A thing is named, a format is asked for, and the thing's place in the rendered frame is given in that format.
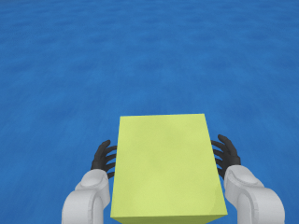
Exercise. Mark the left robot forearm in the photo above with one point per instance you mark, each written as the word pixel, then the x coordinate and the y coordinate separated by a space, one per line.
pixel 86 204

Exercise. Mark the robot right hand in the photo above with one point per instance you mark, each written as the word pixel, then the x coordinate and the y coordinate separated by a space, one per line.
pixel 228 154

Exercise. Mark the robot left hand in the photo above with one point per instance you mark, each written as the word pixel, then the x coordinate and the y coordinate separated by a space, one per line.
pixel 100 158

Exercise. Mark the right robot forearm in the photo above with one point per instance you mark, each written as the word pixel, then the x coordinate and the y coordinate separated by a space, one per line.
pixel 254 203

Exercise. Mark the carton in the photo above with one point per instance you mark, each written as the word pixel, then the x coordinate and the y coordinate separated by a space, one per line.
pixel 165 172

